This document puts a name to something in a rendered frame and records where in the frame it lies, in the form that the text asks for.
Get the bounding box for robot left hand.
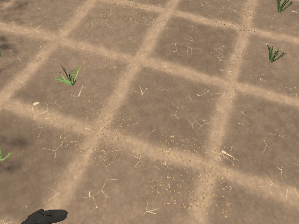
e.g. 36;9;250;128
21;208;68;224

